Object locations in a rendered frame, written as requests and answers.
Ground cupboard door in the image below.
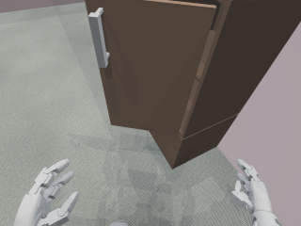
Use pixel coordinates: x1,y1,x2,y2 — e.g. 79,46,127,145
85,0,216,135

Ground robot left hand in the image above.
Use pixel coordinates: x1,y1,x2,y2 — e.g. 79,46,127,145
13,158,79,226

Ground handle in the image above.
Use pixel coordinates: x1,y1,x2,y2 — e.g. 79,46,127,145
87,8,110,68

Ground robot right hand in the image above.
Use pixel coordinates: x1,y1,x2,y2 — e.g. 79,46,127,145
231,158,273,215

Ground robot right forearm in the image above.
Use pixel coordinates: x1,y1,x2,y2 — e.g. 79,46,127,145
251,211,279,226

